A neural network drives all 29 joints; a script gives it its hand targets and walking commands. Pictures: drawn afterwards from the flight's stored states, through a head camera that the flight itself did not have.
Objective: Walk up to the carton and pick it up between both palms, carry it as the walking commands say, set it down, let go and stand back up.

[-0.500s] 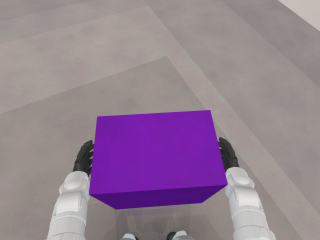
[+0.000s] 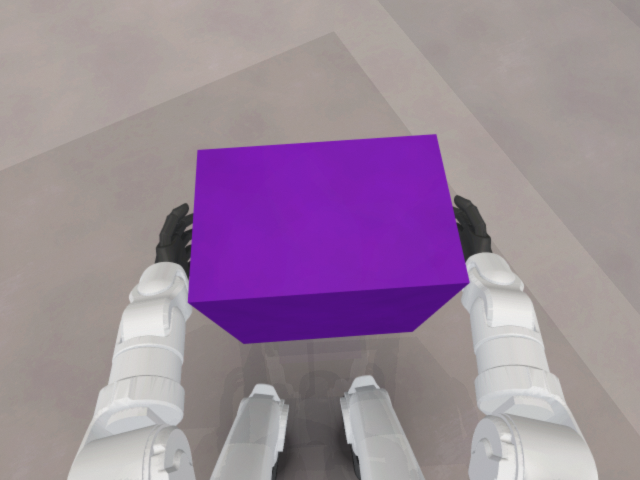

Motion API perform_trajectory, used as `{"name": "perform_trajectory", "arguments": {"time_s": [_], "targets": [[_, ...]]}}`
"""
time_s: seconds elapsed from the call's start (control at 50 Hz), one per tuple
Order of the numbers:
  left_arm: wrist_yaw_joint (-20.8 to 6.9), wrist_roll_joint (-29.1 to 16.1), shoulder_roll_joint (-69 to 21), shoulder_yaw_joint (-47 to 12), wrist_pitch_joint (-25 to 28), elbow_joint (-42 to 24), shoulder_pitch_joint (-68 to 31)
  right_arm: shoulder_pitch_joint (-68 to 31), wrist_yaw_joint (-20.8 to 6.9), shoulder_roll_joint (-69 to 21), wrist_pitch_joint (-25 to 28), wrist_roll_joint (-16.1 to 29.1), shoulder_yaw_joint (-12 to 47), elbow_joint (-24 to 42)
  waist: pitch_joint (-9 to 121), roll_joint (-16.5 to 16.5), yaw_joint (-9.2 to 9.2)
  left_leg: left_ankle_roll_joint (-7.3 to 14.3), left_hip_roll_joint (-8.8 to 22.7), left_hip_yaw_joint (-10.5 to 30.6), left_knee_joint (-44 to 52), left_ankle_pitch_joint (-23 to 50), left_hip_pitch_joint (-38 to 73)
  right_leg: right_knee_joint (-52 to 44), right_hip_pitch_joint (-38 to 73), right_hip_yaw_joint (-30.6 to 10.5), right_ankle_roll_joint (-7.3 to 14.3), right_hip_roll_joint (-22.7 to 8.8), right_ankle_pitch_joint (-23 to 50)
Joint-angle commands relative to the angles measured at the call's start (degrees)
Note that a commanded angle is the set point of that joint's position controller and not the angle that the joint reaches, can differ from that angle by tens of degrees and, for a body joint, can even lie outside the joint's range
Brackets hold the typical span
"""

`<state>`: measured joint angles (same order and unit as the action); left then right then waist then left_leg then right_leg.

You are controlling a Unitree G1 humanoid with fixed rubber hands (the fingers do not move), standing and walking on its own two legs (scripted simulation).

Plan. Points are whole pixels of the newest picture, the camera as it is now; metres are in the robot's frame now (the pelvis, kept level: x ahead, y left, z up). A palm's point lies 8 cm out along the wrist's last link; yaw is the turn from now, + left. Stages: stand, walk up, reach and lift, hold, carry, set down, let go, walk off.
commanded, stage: set down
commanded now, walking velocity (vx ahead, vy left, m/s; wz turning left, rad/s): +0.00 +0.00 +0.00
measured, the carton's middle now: (323, 256) +0.42 -0.02 -0.14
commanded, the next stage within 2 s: none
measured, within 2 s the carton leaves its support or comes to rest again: neither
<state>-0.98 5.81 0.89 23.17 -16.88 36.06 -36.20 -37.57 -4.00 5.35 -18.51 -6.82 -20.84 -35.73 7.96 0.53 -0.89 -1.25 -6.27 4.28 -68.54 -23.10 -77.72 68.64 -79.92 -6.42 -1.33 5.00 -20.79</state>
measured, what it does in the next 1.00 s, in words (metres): lowers itself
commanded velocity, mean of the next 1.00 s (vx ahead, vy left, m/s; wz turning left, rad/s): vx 0.00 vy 0.00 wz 0.00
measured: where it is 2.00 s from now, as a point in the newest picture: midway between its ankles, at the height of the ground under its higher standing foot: (314, 457)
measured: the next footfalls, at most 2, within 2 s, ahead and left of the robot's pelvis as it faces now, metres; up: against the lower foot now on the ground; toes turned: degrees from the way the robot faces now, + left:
none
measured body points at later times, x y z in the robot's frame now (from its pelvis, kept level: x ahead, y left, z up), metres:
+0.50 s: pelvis +0.01 +0.00 -0.06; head +0.25 -0.02 +0.31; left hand +0.43 +0.17 -0.18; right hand +0.43 -0.21 -0.17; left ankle +0.07 +0.12 -0.61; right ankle +0.09 -0.12 -0.61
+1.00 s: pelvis -0.04 -0.01 -0.15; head +0.24 -0.03 +0.20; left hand +0.45 +0.16 -0.26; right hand +0.45 -0.22 -0.26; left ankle +0.07 +0.12 -0.61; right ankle +0.09 -0.12 -0.61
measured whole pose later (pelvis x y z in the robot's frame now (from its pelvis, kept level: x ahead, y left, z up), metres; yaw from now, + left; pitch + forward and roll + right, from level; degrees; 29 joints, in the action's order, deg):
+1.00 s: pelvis -0.04 -0.01 -0.15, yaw +2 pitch +44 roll +3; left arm 2.5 -0.2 6.5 23.1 -15.1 43.6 -54.5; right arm -55.7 -1.8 12.2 -15.7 -2.0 -19.7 -44.4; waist 7.1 1.9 -1.7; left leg -4.1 -8.8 3.9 -99.0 -28.3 -115.0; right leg 99.0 -117.3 -4.1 -1.5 6.1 -25.6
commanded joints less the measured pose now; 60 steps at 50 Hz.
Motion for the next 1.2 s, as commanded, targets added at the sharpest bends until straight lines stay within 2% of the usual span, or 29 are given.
{"name": "perform_trajectory", "arguments": {"time_s": [0.0, 0.04, 0.1, 0.12, 0.16, 0.22, 0.26, 0.28, 0.34, 0.36, 0.42, 0.44, 0.48, 0.5, 0.52, 0.54, 0.56, 0.58, 0.62, 0.66, 0.7, 0.72, 0.76, 0.8, 0.88, 0.9, 1.0, 1.12, 1.18], "targets": [[-13.63, -7.79, -55.31, -33.67, 0.24, -3.90, -32.17, -33.33, -12.42, -54.95, 1.63, 8.88, 31.51, 5.93, 54.36, -0.82, -2.16, 1.13, -2.37, -3.10, 2.84, 8.73, 15.78, -2.97, 29.28, 4.05, 0.35, 0.93, 10.00], [-13.13, -5.97, -54.20, -30.36, 0.02, -1.01, -31.44, -32.24, -12.42, -54.11, 1.42, 8.17, 29.88, 1.99, 49.43, -0.76, -0.34, 0.93, -2.44, -3.16, 3.30, 6.80, 12.49, -2.19, 25.07, 4.41, 0.50, 1.26, 8.64], [-12.88, -3.73, -51.39, -28.08, 0.06, 2.66, -29.14, -30.59, -12.31, -50.78, 1.60, 6.75, 26.85, -1.38, 44.41, 0.73, -0.89, 0.92, -2.19, -3.11, 2.32, 4.65, 8.05, -1.14, 19.21, 4.68, 0.38, 0.92, 6.23], [-12.46, -3.44, -52.27, -27.90, 0.46, 2.38, -30.24, -31.35, -12.35, -50.96, 1.99, 6.41, 26.42, -1.99, 45.63, 1.74, 0.21, 0.67, -2.18, -3.21, 1.81, 4.44, 7.79, -0.97, 19.70, 4.21, 1.31, 0.93, 5.80], [-11.68, -4.10, -53.44, -28.92, 0.89, 1.68, -29.17, -28.61, -12.67, -50.31, 2.60, 7.00, 26.22, -2.50, 47.45, 2.83, -1.34, 0.02, -2.01, -2.86, 1.24, 7.58, 9.56, 0.87, 17.00, 4.84, 1.23, 1.16, 8.94], [-11.45, -3.49, -51.89, -28.83, 1.47, 1.68, -27.59, -28.07, -12.74, -48.47, 3.42, 6.64, 25.97, -2.87, 48.32, 3.85, -1.27, -0.40, -2.17, -3.05, -0.67, 11.14, 8.28, 2.06, 15.72, 4.63, 1.13, 0.89, 12.64], [-11.06, -5.81, -52.38, -29.36, 2.83, -0.57, -30.01, -29.39, -12.19, -49.74, 4.19, 7.62, 28.11, -1.71, 51.43, -1.29, -1.84, -0.55, -2.55, -2.96, -1.96, 12.46, 5.79, 3.37, 18.45, 5.37, 0.66, 1.34, 14.67], [-11.10, -5.74, -51.80, -29.92, 3.08, -0.31, -29.95, -32.00, -12.03, -48.15, 4.96, 8.12, 28.67, 1.61, 54.25, 1.45, -1.82, -0.49, -2.30, -2.74, -3.09, 14.66, 6.45, 4.76, 17.79, 5.13, 0.69, 1.00, 16.86], [-10.32, -7.33, -51.09, -31.26, 4.11, -1.53, -30.42, -33.39, -10.85, -48.81, 5.89, 8.95, 31.00, 3.84, 58.30, -2.47, -1.96, -0.02, -2.91, -2.93, -5.96, 15.77, 3.87, 7.69, 19.09, 5.45, 0.06, 1.44, 18.94], [-10.09, -8.71, -52.79, -33.15, 4.49, -3.08, -31.17, -33.29, -10.59, -48.45, 6.54, 10.23, 32.52, 5.97, 60.65, -1.68, -2.84, -0.25, -2.86, -2.96, -7.04, 18.09, 3.76, 8.05, 20.00, 5.08, 0.53, 1.79, 21.86], [-8.89, -9.44, -50.15, -33.38, 5.39, -4.61, -33.01, -34.81, -9.98, -47.51, 7.18, 10.90, 33.51, 7.09, 61.56, -2.28, -1.41, -0.72, -3.15, -3.52, -8.97, 17.65, 1.25, 10.94, 16.84, 5.84, -0.06, 1.99, 20.78], [-8.64, -10.71, -51.01, -35.47, 5.49, -6.11, -33.56, -34.43, -9.83, -47.49, 7.13, 11.41, 33.76, 7.15, 64.28, -2.27, -2.89, -0.87, -2.82, -3.26, -9.74, 18.64, 3.27, 12.10, 17.18, 6.27, 0.00, 2.16, 21.04], [-8.13, -10.95, -49.78, -35.56, 5.29, -6.57, -35.01, -35.37, -9.86, -45.16, 7.04, 11.68, 33.86, 6.66, 63.38, -0.71, -1.79, -0.99, -2.56, -3.38, -10.87, 17.59, 2.84, 13.59, 14.17, 5.92, 0.10, 1.77, 19.30], [-7.76, -10.64, -49.23, -34.88, 4.95, -4.20, -34.51, -35.05, -9.36, -44.69, 6.90, 10.96, 33.16, 5.59, 62.16, -1.63, -3.08, -0.96, -2.75, -3.99, -11.68, 16.23, 1.24, 12.93, 14.05, 6.00, 0.09, 1.98, 18.48], [-7.57, -9.25, -47.98, -32.75, 4.71, -3.32, -33.70, -35.38, -9.35, -44.34, 6.24, 11.02, 33.13, 4.53, 61.40, -0.49, -0.61, -1.07, -2.72, -4.48, -12.15, 14.39, 0.95, 14.06, 11.78, 5.86, -0.02, 1.87, 16.16], [-7.66, -9.57, -48.63, -33.66, 4.42, -3.16, -33.71, -34.37, -9.47, -45.31, 6.14, 10.82, 33.16, 4.07, 60.60, -1.59, -2.20, -1.16, -2.81, -4.96, -12.79, 12.07, -1.70, 13.38, 12.69, 5.89, -0.07, 2.04, 15.29], [-7.10, -9.08, -48.04, -31.58, 4.27, -2.67, -35.24, -35.68, -9.52, -44.61, 5.43, 10.37, 33.55, 3.21, 60.87, -1.61, 0.13, -1.42, -2.87, -5.96, -13.10, 10.23, -2.47, 13.95, 11.65, 5.82, -0.05, 1.77, 12.69], [-6.98, -9.02, -47.75, -32.44, 3.95, -2.99, -37.28, -35.68, -9.48, -45.29, 5.30, 10.36, 32.18, 0.52, 58.99, -1.19, -0.85, -1.16, -2.45, -5.57, -13.17, 7.99, -3.41, 14.33, 10.25, 5.83, 0.19, 1.69, 10.91], [-6.98, -7.92, -47.89, -30.33, 3.22, -0.18, -37.68, -37.83, -10.01, -45.43, 4.70, 10.36, 31.47, -1.30, 57.40, -0.78, 0.65, -0.97, -2.49, -6.22, -13.65, 6.23, -5.07, 14.69, 7.59, 6.00, 0.28, 1.59, 8.38], [-6.94, -10.05, -49.22, -32.30, 3.00, -2.74, -40.21, -40.27, -9.90, -46.13, 4.54, 11.62, 32.65, 0.57, 59.13, -1.22, -0.77, -0.73, -2.38, -6.07, -14.44, 6.24, -3.83, 14.93, 8.06, 6.40, -0.05, 1.47, 7.78], [-7.06, -10.08, -48.59, -31.14, 2.89, -2.20, -43.12, -42.57, -9.66, -46.28, 4.26, 11.31, 32.31, -0.37, 57.81, -1.50, 0.25, -0.73, -2.95, -6.76, -15.79, 4.11, -6.49, 15.53, 7.19, 6.29, -0.18, 1.47, 6.03], [-7.33, -10.66, -49.11, -31.71, 2.68, -1.68, -43.97, -45.60, -9.58, -45.36, 4.62, 11.60, 31.87, 1.73, 59.34, -1.54, -1.33, -0.53, -3.08, -6.40, -16.80, 5.21, -6.45, 16.26, 6.47, 6.76, -0.29, 1.50, 7.29], [-7.22, -10.31, -47.92, -29.85, 2.65, -0.77, -47.05, -47.34, -9.22, -44.75, 4.56, 11.05, 29.70, 0.38, 56.86, -0.74, -0.98, -0.67, -2.94, -6.23, -17.64, 2.97, -8.88, 17.44, 3.51, 6.94, -0.21, 0.71, 4.75], [-7.82, -11.43, -47.14, -30.48, 2.99, -1.24, -50.00, -48.70, -8.50, -45.90, 4.60, 11.55, 29.09, 0.43, 56.22, -1.80, -3.19, 0.02, -3.20, -6.54, -19.17, 0.84, -11.87, 17.72, 4.84, 6.74, -0.28, 0.87, 3.73], [-8.13, -11.33, -46.34, -28.02, 2.88, 0.12, -54.46, -51.99, -8.44, -45.36, 3.95, 10.33, 26.95, -2.03, 56.06, -2.12, -3.19, 0.06, -3.28, -6.95, -21.30, -2.40, -15.90, 19.47, 3.72, 6.30, -0.24, 0.45, 0.95], [-8.01, -9.82, -44.45, -24.82, 2.45, 2.88, -55.52, -53.17, -8.58, -43.11, 3.41, 9.36, 25.68, -5.30, 53.20, -3.52, -1.80, -0.42, -3.13, -7.47, -22.10, -4.83, -20.20, 20.12, 2.40, 6.32, 0.03, 0.31, -1.65], [-7.67, -9.42, -45.19, -23.41, 1.50, 5.32, -53.29, -57.68, -8.54, -43.66, 2.94, 10.83, 28.34, -1.25, 57.56, -3.92, -0.14, -0.19, -3.24, -8.63, -24.82, -4.65, -18.84, 21.77, 2.96, 6.40, -0.70, 0.16, -3.08], [-7.52, -11.21, -48.59, -28.48, 1.42, 0.68, -55.29, -56.74, -9.76, -45.90, 2.93, 11.98, 30.39, -1.94, 64.58, -3.06, -0.54, -0.60, -3.96, -8.24, -27.96, 4.00, -16.14, 27.38, 0.40, 9.09, -0.55, 1.18, 6.02], [-7.49, -14.91, -49.26, -32.61, 1.93, -4.79, -57.24, -54.20, -9.66, -44.55, 3.52, 13.13, 31.43, 1.48, 69.57, -1.92, -3.88, -1.27, -3.75, -7.72, -30.37, 10.82, -14.72, 29.32, 2.47, 8.54, 0.08, 1.38, 14.29]]}}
